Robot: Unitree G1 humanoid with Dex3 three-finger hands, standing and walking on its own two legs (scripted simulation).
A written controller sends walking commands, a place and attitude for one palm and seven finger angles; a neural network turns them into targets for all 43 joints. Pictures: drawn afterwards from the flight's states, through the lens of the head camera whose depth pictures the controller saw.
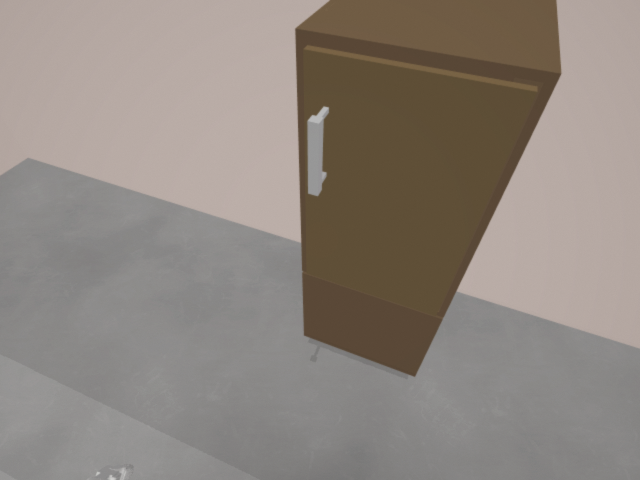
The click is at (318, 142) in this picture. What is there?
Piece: cupboard door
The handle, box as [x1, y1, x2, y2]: [307, 107, 328, 195]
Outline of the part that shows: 328,107 323,107 316,116 312,115 307,121 308,193 315,195 319,193 321,189 321,183 326,175 326,172 323,172 321,170 322,126 323,119 328,112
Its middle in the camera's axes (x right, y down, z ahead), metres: +0.00 -0.16 +0.72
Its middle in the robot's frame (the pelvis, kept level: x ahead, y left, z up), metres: +0.65 +0.04 +0.06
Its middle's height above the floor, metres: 0.83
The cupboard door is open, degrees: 0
